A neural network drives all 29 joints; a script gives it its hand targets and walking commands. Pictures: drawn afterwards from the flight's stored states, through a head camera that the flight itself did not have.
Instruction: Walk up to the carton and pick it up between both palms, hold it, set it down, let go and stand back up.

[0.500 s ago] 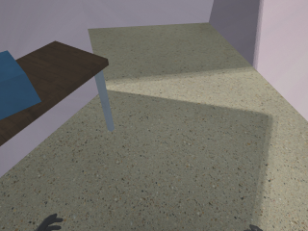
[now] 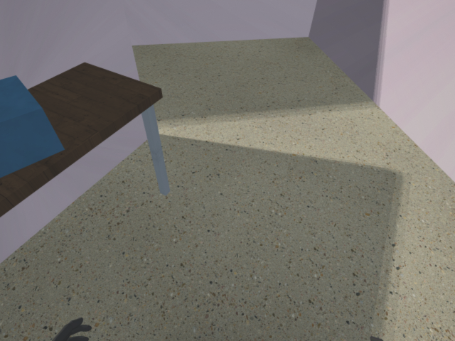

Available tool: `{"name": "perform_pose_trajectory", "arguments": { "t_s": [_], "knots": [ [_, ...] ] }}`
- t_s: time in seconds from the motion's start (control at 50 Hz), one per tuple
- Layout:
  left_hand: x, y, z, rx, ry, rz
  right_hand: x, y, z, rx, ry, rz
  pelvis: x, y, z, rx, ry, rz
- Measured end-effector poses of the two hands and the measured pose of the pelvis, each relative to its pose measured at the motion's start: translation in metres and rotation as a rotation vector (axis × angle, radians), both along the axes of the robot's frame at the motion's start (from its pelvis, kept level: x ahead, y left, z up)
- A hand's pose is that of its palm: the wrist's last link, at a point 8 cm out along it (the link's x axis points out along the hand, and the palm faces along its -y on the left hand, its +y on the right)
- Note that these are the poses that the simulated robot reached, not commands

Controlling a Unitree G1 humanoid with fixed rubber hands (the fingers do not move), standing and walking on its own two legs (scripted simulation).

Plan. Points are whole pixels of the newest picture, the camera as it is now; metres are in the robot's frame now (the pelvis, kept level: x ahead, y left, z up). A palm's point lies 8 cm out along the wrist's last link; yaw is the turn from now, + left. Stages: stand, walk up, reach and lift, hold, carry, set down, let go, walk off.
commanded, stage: stand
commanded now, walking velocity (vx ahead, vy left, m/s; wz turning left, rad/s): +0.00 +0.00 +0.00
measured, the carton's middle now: (4, 125) +0.69 +0.66 -0.03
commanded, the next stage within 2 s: none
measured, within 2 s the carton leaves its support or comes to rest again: neither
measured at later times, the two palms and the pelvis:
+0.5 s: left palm out of the picture +0.11 +0.30 -0.08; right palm out of the picture +0.09 -0.29 -0.10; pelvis -0.01 +0.00 +0.00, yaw +0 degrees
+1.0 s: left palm out of the picture +0.09 +0.30 -0.09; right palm out of the picture +0.07 -0.29 -0.09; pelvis -0.02 +0.00 +0.01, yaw +0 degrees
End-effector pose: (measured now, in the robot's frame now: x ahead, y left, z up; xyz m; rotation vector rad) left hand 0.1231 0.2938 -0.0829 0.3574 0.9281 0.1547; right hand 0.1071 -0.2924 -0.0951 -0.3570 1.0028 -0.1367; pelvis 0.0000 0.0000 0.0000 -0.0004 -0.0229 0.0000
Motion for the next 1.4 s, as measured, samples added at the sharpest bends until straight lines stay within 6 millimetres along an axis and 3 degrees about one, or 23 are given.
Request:
{"name": "perform_pose_trajectory", "arguments": {
  "t_s": [0.82, 1.4],
  "knots": [
    [-0.032, 0.006, -0.005, -0.001, 0.080, 0.030, -0.027, -0.002, 0.000, 0.000, 0.064, -0.015, -0.013, 0.002, 0.006, -0.003, 0.008, 0.000],
    [-0.041, 0.012, -0.007, -0.006, 0.105, 0.039, -0.039, 0.001, 0.002, -0.008, 0.096, -0.025, -0.018, 0.006, 0.010, -0.008, 0.014, 0.000]
  ]
}}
